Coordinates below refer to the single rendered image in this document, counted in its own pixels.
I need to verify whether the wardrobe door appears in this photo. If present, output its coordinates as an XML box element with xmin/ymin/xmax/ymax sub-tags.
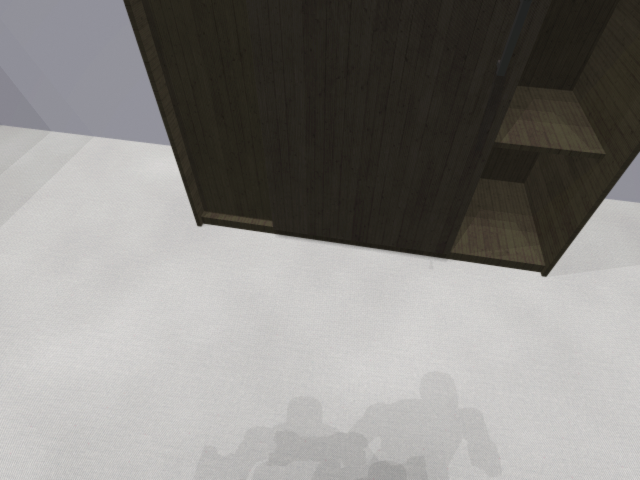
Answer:
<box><xmin>246</xmin><ymin>0</ymin><xmax>552</xmax><ymax>255</ymax></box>
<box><xmin>141</xmin><ymin>0</ymin><xmax>272</xmax><ymax>220</ymax></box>

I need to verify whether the handle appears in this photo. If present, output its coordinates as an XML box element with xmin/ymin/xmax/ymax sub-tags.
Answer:
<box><xmin>496</xmin><ymin>0</ymin><xmax>532</xmax><ymax>76</ymax></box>

